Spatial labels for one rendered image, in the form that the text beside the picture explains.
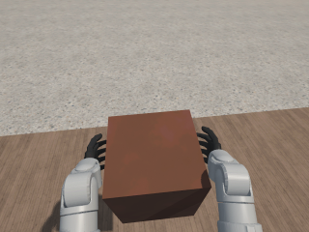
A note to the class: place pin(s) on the left robot hand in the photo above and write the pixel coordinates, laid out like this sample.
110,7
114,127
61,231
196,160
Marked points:
92,149

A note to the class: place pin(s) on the left robot forearm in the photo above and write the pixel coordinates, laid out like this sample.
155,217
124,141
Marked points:
79,198

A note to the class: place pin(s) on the right robot hand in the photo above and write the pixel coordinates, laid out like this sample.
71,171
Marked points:
211,144

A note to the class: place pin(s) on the carton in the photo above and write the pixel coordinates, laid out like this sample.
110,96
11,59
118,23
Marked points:
154,167

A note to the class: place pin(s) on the right robot forearm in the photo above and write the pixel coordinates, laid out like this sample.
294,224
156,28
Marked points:
234,194

